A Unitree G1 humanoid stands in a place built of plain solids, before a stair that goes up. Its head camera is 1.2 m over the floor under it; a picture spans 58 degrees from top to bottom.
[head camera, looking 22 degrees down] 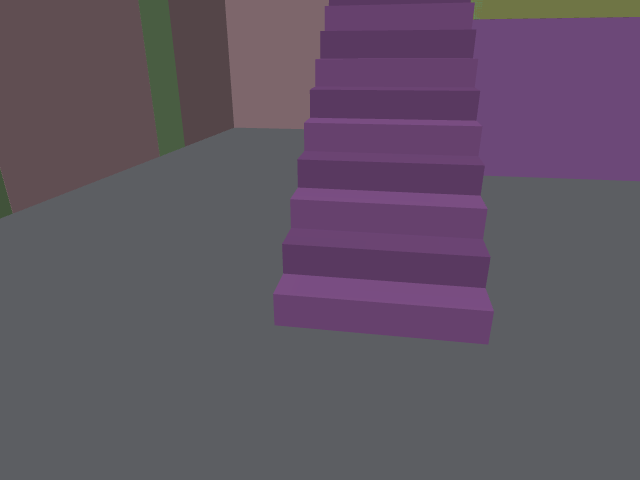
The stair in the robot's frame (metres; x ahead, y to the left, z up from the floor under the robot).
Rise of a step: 0.18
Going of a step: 0.20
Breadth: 1.02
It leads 9 degrees to the right of straight ahead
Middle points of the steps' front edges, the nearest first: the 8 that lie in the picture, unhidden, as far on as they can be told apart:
1.76 -0.28 0.18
1.96 -0.31 0.35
2.16 -0.34 0.53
2.36 -0.37 0.71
2.57 -0.41 0.88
2.77 -0.44 1.06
2.97 -0.47 1.24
3.17 -0.50 1.41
